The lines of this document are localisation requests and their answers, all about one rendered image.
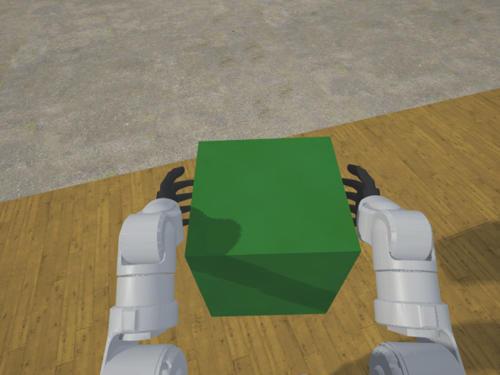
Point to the right robot hand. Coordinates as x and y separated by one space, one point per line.
364 189

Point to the carton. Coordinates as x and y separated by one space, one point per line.
270 229

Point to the robot right upper arm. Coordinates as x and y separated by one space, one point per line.
410 358

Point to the left robot hand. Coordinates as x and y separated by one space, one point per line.
168 189

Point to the robot left upper arm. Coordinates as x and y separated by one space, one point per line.
166 359

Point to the left robot forearm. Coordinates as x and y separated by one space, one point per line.
145 305

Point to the right robot forearm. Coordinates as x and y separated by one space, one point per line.
408 298

